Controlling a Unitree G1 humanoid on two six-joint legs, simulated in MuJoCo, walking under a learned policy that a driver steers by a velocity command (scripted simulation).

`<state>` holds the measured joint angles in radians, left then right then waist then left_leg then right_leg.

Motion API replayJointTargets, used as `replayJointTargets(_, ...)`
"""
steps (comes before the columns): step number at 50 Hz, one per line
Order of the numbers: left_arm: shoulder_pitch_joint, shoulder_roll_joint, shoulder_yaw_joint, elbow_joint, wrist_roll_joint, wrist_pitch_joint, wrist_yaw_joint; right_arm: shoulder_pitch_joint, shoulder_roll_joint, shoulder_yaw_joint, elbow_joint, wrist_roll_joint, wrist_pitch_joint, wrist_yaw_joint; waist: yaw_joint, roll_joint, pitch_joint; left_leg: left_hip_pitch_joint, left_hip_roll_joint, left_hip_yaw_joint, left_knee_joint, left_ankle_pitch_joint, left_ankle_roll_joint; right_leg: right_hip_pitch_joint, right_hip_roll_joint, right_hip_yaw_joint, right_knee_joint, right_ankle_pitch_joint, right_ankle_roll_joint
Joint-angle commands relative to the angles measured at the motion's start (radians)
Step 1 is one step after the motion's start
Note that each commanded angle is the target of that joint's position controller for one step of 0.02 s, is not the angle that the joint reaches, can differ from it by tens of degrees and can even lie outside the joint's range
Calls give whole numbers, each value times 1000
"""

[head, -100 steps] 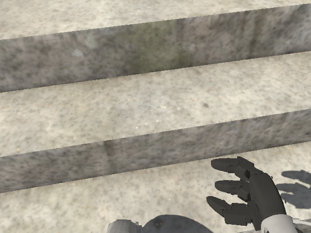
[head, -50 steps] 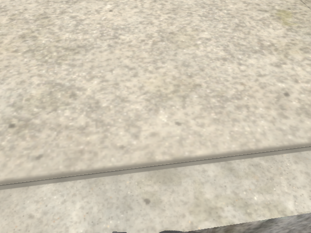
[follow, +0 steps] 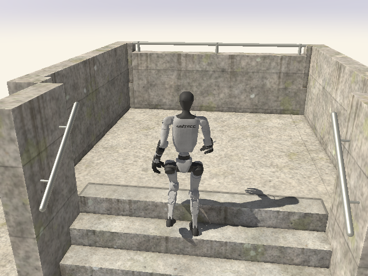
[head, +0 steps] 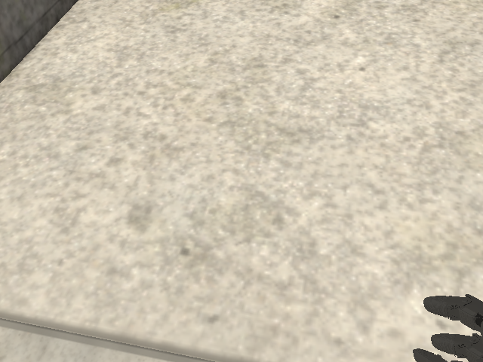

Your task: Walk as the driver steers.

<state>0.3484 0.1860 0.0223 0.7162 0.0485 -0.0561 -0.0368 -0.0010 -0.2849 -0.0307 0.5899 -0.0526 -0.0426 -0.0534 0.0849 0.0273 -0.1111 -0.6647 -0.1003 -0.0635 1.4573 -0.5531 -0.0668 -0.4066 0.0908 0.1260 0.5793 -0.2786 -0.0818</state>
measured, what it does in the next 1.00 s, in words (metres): steps to the right, turning right: left foot, then right foot 0.19 m higher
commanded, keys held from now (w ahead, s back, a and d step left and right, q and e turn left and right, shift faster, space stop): e+shift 0.54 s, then shift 0.02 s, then w+shift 0.02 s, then w+q+shift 0.42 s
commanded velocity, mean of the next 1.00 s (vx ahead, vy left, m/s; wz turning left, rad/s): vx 0.24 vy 0.00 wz -0.45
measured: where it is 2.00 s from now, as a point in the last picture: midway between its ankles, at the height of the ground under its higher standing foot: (435, 229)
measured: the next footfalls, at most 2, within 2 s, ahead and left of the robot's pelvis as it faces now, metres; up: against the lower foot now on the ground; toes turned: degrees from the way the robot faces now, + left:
left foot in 0.22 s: +0.06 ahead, +0.14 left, +0.00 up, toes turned -15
right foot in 1.00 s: +0.24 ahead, -0.36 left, +0.19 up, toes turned -32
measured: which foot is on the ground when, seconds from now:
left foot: up 0.00-0.20, down 0.22-1.00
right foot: down 0.00-0.22, up 0.24-0.98, down 1.00-1.00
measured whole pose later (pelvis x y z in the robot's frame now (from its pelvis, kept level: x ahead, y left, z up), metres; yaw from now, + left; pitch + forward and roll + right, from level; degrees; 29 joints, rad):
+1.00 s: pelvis +0.12 -0.13 +0.01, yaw -25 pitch +8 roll -4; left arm -0.23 0.06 -0.05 0.47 -0.02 0.01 -0.04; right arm 0.68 -0.08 -0.03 1.10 0.00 -0.12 -0.01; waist -0.16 0.04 0.00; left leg 0.14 0.23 0.05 0.02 -0.21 0.06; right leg -1.17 -0.13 -0.14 1.46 -0.56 -0.12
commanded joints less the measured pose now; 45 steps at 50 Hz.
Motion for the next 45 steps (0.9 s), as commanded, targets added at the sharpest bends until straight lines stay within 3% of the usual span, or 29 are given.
replayJointTargets(1, -15, 134, 30, -86, 0, -23, 16, -85, -36, 1, -114, -5, -27, -7, -32, -106, -89, -253, 40, -21, -54, -73, -20, 308, -248, 376, -143, 492, -241)
replayJointTargets(3, -45, 183, 44, -99, 8, -18, 26, -87, -32, 11, -140, 2, -13, 16, -33, -140, -99, -163, 11, 28, -135, -86, -23, 211, -203, 339, -175, 528, -216)
replayJointTargets(5, -230, 206, 41, -177, 7, -48, 26, 82, -22, 4, -72, -7, 1, 39, -140, -90, -76, 171, 56, 93, -326, 86, -25, -48, -143, 245, -174, 505, -146)
replayJointTargets(6, -246, 209, 43, -193, 2, -44, 33, 78, -8, 5, -63, -8, 9, 57, -127, -93, -39, 247, 33, 126, -510, 105, -18, -99, -116, 268, -184, 481, -149)
replayJointTargets(7, -272, 215, 50, -209, 15, -44, 34, 168, -10, -2, -42, -4, 7, 58, -148, -158, -85, 338, 35, 79, -522, 300, -1, -104, -153, 370, -157, 567, -167)
replayJointTargets(9, -289, 202, 53, -197, -15, -39, 24, 240, -9, -1, -6, 33, 6, 57, -157, -136, -66, 365, 49, 58, -888, 406, 15, 36, -181, 430, -104, 498, -181)
replayJointTargets(10, -229, 197, 60, -164, -29, -30, 13, 217, -22, -8, -6, 23, 7, 51, -122, -140, -63, 395, 49, 59, -1019, 440, 39, 85, -152, 447, -72, 388, -169)
replayJointTargets(11, -162, 170, 60, -136, -26, -17, 4, 213, -65, -27, -8, 9, -1, 44, -84, -99, -83, 473, 121, -22, -1026, 579, 108, 49, -90, 416, 57, 201, -100)
replayJointTargets(12, -65, 77, 43, -151, -20, -4, -2, 199, -178, -52, -23, 15, -17, 33, 8, 154, -149, 615, 374, -314, -1032, 1053, 370, -177, 82, 204, 386, -183, 58)
replayJointTargets(13, 25, 151, 58, -107, 0, -8, -13, 140, -226, -75, -67, -6, -13, 38, 1, 238, -150, 648, 598, -589, -1066, 1166, 574, -423, 119, 155, 879, -394, 184)
replayJointTargets(14, 29, 216, 70, -69, -10, -9, -14, 59, -192, -62, -78, 5, -23, 49, 13, 113, -122, 528, 611, -598, -1110, 901, 554, -504, 68, 117, 1205, -281, 221)
replayJointTargets(15, -42, 232, 72, -44, -37, -3, 1, -37, -98, -26, -74, 18, -13, 72, 15, 51, -34, 395, 491, -411, -1100, 619, 442, -552, 42, 91, 1427, -125, 201)
replayJointTargets(16, -124, 221, 68, -58, -41, -1, 21, -95, 24, 21, -94, 20, -3, 77, 0, 5, -14, 328, 394, -239, -1107, 467, 361, -572, 35, 77, 1404, -24, 172)
replayJointTargets(17, -232, 191, 53, -92, -35, -7, 38, -37, 76, 43, -63, 18, 11, 69, -49, -64, -20, 382, 346, -148, -1106, 384, 347, -625, 31, 62, 1268, 40, 163)
replayJointTargets(19, -346, 134, 33, -123, -21, -22, 29, 124, 14, 23, -17, 43, 1, 33, -123, 6, -42, 527, 333, -77, -1143, 397, 330, -625, -26, 11, 1105, -10, 169)
replayJointTargets(20, -356, 130, 31, -110, -25, -27, 19, 174, -23, 10, -2, 39, -1, 23, -145, 48, -37, 572, 342, -66, -1151, 421, 345, -647, -30, 3, 1096, -18, 172)
replayJointTargets(22, -348, 141, 31, -76, -34, -42, 11, 219, -39, 6, 13, 21, 5, 34, -159, 78, -20, 590, 369, -31, -1163, 396, 363, -688, -34, 0, 1072, 2, 170)
replayJointTargets(25, -370, 125, 14, -65, -21, -43, 4, 243, -49, 11, 55, 1, 19, 62, -147, 94, -7, 569, 433, -1, -1206, 368, 398, -719, -81, -24, 1049, 16, 142)
replayJointTargets(29, -366, 111, -7, -41, -6, -5, -29, 239, -43, 19, 104, -27, 4, 71, -140, 70, -19, 532, 452, 66, -1275, 326, 411, -700, -131, -78, 1068, 76, 85)
replayJointTargets(31, -380, 89, -6, -25, -16, 16, -21, 410, 10, 39, 201, -56, -13, 95, -212, 67, 52, 643, 488, -61, -1302, 49, 397, -918, -99, 40, 1069, 115, 4)
replayJointTargets(33, -360, 51, -15, -9, -15, 32, 0, 538, 60, 57, 304, -72, -16, 131, -232, 52, 81, 775, 514, -132, -1304, 48, 414, -1121, -73, 132, 1152, 185, -75)
replayJointTargets(35, -387, 25, -24, -13, -3, 42, 7, 581, 87, 64, 370, -68, -29, 148, -226, 32, 60, 848, 487, -104, -1305, 79, 407, -1208, -79, 115, 1213, 172, -115)
replayJointTargets(36, -442, 13, -15, -122, 5, 32, 0, 558, -43, -22, 330, 46, -88, 63, -120, -97, 115, 826, 490, -77, -1348, -38, 314, -1062, -170, -109, 1140, 46, -5)
replayJointTargets(37, -477, -37, -63, -33, 4, 65, -9, 557, 93, 62, 405, -59, -54, 116, -210, 86, 5, 756, 438, -92, -1341, 61, 382, -1159, -142, -32, 1360, 100, -108)
replayJointTargets(39, -540, -63, -98, -67, 9, 71, -2, 702, 156, 75, 523, -100, -40, 138, -229, 41, 124, 909, 499, -189, -1352, 77, 387, -1462, -214, 4, 1524, -35, -179)
replayJointTargets(40, -635, -43, -53, -223, -16, 27, 5, 637, 20, -5, 441, 39, -104, 48, -141, -1, 201, 837, 522, -161, -1439, -33, 328, -1304, -284, -103, 1457, -118, -40)
replayJointTargets(42, -770, -48, -56, -286, -36, 21, 15, 640, 23, -5, 468, 27, -140, 9, -178, -10, 243, 779, 499, -189, -1458, -10, 327, -1336, -308, -103, 1523, -202, 13)
replayJointTargets(44, -827, -55, -63, -362, -58, 26, 8, 654, 22, -24, 473, 16, -127, -4, -199, 24, 258, 772, 464, -139, -1520, -13, 309, -1313, -332, -123, 1377, -260, 24)
replayJointTargets(45, -870, -58, -68, -405, -66, 28, 2, 693, 48, -29, 490, 31, -109, -6, -220, 57, 288, 715, 448, -128, -1585, 33, 311, -1216, -339, -115, 1246, -286, 2)
Keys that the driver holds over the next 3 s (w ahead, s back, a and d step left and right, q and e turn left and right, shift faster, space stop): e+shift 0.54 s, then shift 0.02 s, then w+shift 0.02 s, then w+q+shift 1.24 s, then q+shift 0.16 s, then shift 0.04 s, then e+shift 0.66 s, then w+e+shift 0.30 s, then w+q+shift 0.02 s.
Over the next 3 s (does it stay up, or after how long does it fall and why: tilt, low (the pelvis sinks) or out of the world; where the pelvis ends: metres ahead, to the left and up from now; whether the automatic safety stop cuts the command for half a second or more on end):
stays up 1.14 -0.34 0.21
